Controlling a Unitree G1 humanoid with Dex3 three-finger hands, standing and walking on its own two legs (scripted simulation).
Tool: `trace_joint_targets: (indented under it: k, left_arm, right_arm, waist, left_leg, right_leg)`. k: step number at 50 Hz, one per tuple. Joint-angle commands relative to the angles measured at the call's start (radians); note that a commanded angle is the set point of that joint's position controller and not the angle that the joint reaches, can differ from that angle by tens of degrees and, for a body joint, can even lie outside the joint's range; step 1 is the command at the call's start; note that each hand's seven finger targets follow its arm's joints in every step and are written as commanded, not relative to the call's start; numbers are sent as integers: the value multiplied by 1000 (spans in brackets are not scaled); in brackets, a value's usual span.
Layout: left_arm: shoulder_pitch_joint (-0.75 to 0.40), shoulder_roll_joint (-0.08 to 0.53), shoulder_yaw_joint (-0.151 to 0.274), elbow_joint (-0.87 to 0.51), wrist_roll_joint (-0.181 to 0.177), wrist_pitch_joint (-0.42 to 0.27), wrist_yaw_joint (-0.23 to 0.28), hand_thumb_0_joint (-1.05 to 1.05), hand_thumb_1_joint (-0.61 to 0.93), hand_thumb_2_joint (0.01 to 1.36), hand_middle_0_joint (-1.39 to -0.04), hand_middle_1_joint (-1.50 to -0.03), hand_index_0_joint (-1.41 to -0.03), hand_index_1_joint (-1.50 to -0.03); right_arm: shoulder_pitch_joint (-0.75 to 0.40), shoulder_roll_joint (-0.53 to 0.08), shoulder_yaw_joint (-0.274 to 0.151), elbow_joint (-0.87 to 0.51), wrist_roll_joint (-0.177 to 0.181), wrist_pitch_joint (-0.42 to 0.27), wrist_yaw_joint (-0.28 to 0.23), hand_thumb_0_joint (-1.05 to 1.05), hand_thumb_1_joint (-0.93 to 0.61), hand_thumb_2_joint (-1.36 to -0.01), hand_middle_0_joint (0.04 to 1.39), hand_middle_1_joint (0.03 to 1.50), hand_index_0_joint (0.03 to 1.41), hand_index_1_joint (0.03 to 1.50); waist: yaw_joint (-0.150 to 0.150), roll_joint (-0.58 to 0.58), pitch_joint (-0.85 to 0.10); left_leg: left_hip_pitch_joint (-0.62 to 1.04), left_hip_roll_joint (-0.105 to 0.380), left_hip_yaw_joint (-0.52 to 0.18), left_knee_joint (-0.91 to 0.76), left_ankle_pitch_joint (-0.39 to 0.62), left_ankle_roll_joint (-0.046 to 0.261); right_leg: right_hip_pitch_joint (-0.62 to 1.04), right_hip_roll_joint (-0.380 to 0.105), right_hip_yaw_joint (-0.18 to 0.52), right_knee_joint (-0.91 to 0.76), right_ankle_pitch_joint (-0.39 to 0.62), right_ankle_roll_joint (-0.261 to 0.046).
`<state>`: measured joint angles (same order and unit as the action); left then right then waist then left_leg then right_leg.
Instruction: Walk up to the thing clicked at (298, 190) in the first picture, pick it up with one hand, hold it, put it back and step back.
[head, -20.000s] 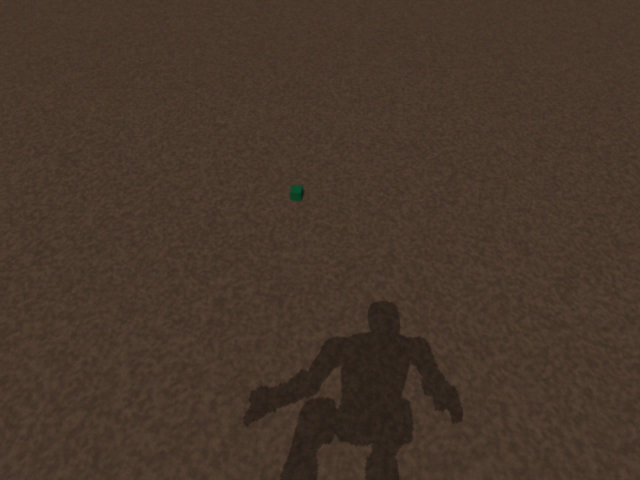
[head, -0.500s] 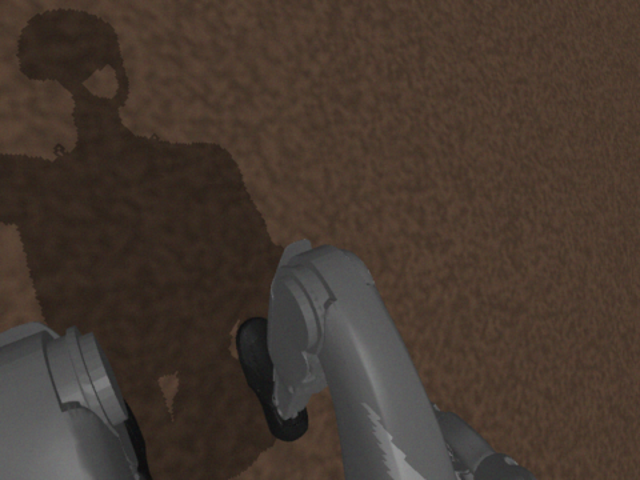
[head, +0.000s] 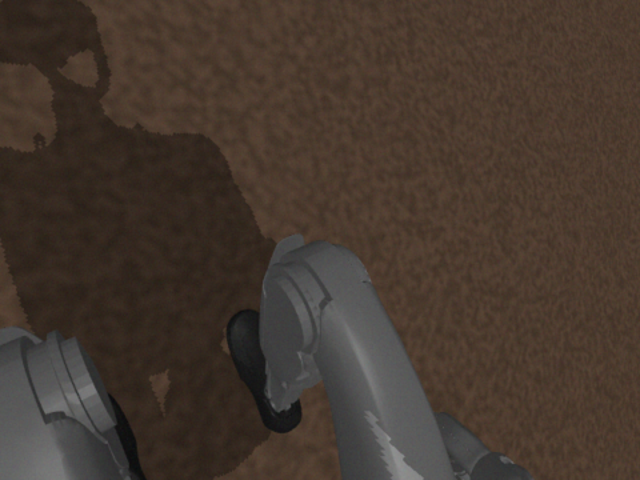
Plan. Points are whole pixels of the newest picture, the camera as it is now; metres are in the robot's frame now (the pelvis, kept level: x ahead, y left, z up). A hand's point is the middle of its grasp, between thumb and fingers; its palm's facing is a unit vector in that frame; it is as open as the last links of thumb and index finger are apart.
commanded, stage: close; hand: left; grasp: from above
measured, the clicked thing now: out of the picture +0.47 +0.34 -0.27
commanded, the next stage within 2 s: settle in 1.64 s
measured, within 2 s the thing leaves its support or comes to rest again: neither
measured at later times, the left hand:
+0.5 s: hand out of the picture +0.44 +0.33 -0.24, palm faces -0.46 -0.09 -0.88, open 12.3 cm
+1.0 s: hand out of the picture +0.45 +0.34 -0.25, palm faces -0.46 -0.09 -0.88, open 10.2 cm
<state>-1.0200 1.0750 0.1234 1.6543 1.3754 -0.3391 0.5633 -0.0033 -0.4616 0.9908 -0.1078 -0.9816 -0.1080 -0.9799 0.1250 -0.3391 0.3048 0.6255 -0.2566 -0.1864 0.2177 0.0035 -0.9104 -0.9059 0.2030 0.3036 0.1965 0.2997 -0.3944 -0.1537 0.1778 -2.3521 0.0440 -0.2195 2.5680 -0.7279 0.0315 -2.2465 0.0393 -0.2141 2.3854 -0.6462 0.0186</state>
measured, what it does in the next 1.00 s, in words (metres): stands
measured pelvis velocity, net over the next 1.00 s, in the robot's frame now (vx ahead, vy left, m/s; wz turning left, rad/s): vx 0.00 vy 0.00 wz -0.01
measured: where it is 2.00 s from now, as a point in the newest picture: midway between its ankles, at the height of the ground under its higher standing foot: (203, 434)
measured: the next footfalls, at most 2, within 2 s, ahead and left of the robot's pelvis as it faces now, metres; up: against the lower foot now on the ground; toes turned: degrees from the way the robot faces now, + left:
none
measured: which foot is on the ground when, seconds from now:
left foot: down 0.00-1.00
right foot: down 0.00-1.00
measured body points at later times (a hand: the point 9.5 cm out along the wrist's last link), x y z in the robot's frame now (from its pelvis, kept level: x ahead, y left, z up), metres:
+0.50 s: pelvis +0.00 +0.00 +0.00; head +0.27 +0.14 +0.33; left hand +0.46 +0.34 -0.19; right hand +0.06 -0.25 -0.05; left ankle +0.06 +0.12 -0.27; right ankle +0.11 -0.11 -0.27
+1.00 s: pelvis +0.00 +0.00 +0.00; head +0.28 +0.13 +0.33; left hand +0.47 +0.34 -0.20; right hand +0.06 -0.25 -0.05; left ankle +0.06 +0.12 -0.27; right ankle +0.11 -0.11 -0.27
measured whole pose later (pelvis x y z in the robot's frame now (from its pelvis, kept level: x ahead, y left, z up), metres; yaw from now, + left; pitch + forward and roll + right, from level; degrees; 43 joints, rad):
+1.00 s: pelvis +0.00 +0.00 +0.00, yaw -1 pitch +27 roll -14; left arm -1.02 1.10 0.10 1.65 1.36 -0.33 0.56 0.00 0.02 0.76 -0.44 -0.82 -0.47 -0.79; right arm 0.10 -0.35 0.33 0.61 -0.26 -0.20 0.21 0.00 -0.90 -0.90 0.20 0.30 0.20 0.30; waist -0.39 -0.16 0.19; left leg -2.35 0.04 -0.23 2.57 -0.72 0.03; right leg -2.24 0.05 -0.22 2.37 -0.64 0.02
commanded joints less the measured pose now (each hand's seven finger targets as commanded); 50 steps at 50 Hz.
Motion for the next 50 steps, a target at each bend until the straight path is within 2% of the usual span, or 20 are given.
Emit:
trace_joint_targets:
  k: [1,2,4,5,6,8,10,14,18,24,25,28,30,34,37,40,41,42,46,50]
  left_arm:
    - [-238,237,4,-109,-14,-7,61,0,-374,948,-133,-993,-148,-976]
    - [-241,225,-12,-89,-10,-2,62,0,-374,923,-130,-991,-148,-970]
    - [-234,256,3,-76,1,6,69,0,-364,913,-142,-979,-159,-960]
    - [-277,248,-8,-145,-8,4,73,0,-350,922,-157,-960,-170,-945]
    - [-256,270,13,-97,3,12,78,0,-347,943,-166,-968,-176,-957]
    - [-219,190,-28,-26,-11,21,71,0,-324,940,-176,-977,-190,-962]
    - [-219,183,-35,-13,-15,29,66,0,-295,950,-196,-985,-210,-970]
    - [-261,251,-3,-71,-21,29,53,0,-280,899,-216,-947,-230,-931]
    - [-243,214,-23,-79,-26,19,38,0,-252,864,-229,-933,-248,-912]
    - [-260,265,-1,-135,-17,6,52,0,-205,864,-277,-904,-290,-890]
    - [-238,230,-16,-103,-17,9,51,0,-201,867,-281,-900,-293,-887]
    - [-236,212,-31,-88,-12,12,59,0,-161,830,-307,-878,-324,-860]
    - [-247,256,-3,-110,-16,21,67,0,-140,848,-321,-873,-335,-858]
    - [-211,205,-29,-31,-27,26,54,0,-101,820,-340,-872,-359,-851]
    - [-262,257,-5,-85,-34,19,49,0,-63,789,-371,-850,-392,-827]
    - [-239,255,-10,-84,-30,16,45,0,6,810,-433,-840,-450,-822]
    - [-237,255,-10,-81,-28,14,41,0,22,793,-441,-840,-461,-819]
    - [-254,274,-5,-113,-32,9,44,0,38,789,-452,-831,-472,-809]
    - [-224,268,-9,-96,-29,4,38,0,73,701,-466,-786,-495,-755]
    - [-235,280,4,-125,-25,-1,45,0,111,694,-514,-745,-535,-722]
  right_arm:
    - [177,-340,-111,9,2,0,-13,0,-895,-899,199,300,199,300]
    - [167,-339,-109,9,2,-5,-11,0,-897,-900,199,300,199,300]
    - [173,-335,-100,10,4,-6,-11,0,-897,-900,199,300,199,300]
    - [165,-347,-110,3,3,-7,-14,0,-894,-899,199,300,199,300]
    - [175,-344,-107,12,6,-6,-15,0,-896,-900,199,300,199,300]
    - [172,-339,-104,14,2,-11,-9,0,-898,-900,199,300,199,300]
    - [158,-327,-93,14,4,-16,-8,0,-896,-900,199,300,199,300]
    - [161,-336,-92,5,12,-15,-14,0,-899,-901,199,300,199,300]
    - [155,-332,-93,-1,10,-18,-12,0,-897,-900,199,300,199,300]
    - [142,-332,-85,-1,7,-14,-11,0,-898,-902,199,300,199,300]
    - [152,-340,-92,-2,4,-16,-10,0,-897,-901,199,300,199,300]
    - [162,-338,-92,7,1,-18,-9,0,-897,-900,199,300,199,300]
    - [157,-332,-88,14,6,-16,-12,0,-894,-899,199,300,199,300]
    - [168,-335,-80,10,3,-20,-5,0,-894,-899,199,300,199,300]
    - [165,-338,-77,8,8,-17,-11,0,-896,-900,199,300,199,300]
    - [152,-337,-74,-3,7,-16,-13,0,-897,-901,199,300,199,300]
    - [160,-337,-74,-7,6,-14,-12,0,-897,-901,199,300,199,300]
    - [142,-337,-74,-8,7,-12,-15,0,-895,-900,199,300,199,300]
    - [138,-331,-72,-10,6,-10,-19,0,-894,-899,199,300,199,300]
    - [158,-342,-85,-3,3,-7,-19,0,-895,-900,199,300,199,300]
  waist:
    - [-30,567,-648]
    - [-31,573,-622]
    - [-27,560,-625]
    - [-23,565,-668]
    - [-24,574,-672]
    - [-47,537,-605]
    - [-43,506,-581]
    - [-27,547,-628]
    - [-40,563,-626]
    - [-22,602,-660]
    - [-36,588,-640]
    - [-50,570,-609]
    - [-23,550,-651]
    - [-48,519,-588]
    - [-37,556,-646]
    - [-30,556,-637]
    - [-41,565,-633]
    - [-25,563,-647]
    - [-25,545,-617]
    - [-22,579,-655]
  left_leg:
    - [515,11,45,-269,264,-23]
    - [502,10,43,-270,234,-23]
    - [489,11,44,-273,218,-20]
    - [508,11,45,-275,242,-20]
    - [524,13,42,-273,256,-22]
    - [477,11,41,-268,239,-19]
    - [453,9,36,-271,209,-16]
    - [481,12,36,-282,219,-18]
    - [519,13,36,-278,233,-25]
    - [538,17,33,-276,266,-32]
    - [543,16,36,-272,268,-30]
    - [496,13,46,-268,240,-23]
    - [492,13,52,-264,260,-18]
    - [475,15,34,-267,242,-19]
    - [513,17,24,-277,270,-25]
    - [517,16,26,-276,261,-26]
    - [509,15,33,-274,256,-23]
    - [502,16,30,-279,237,-24]
    - [468,14,42,-268,211,-19]
    - [512,17,43,-267,264,-23]
  right_leg:
    - [345,50,-56,-189,252,-39]
    - [321,49,-56,-185,231,-40]
    - [333,53,-53,-190,224,-40]
    - [346,56,-54,-202,241,-39]
    - [345,54,-55,-192,254,-41]
    - [329,54,-59,-193,246,-36]
    - [307,53,-63,-193,223,-35]
    - [336,52,-56,-196,228,-38]
    - [328,52,-59,-187,236,-36]
    - [353,50,-58,-179,259,-40]
    - [339,49,-58,-179,263,-37]
    - [344,56,-56,-195,251,-35]
    - [367,60,-53,-207,265,-37]
    - [330,54,-66,-198,247,-32]
    - [350,51,-66,-191,264,-35]
    - [353,52,-64,-188,254,-37]
    - [362,53,-62,-188,253,-36]
    - [367,55,-61,-193,238,-39]
    - [362,56,-53,-202,216,-38]
    - [376,57,-48,-199,256,-40]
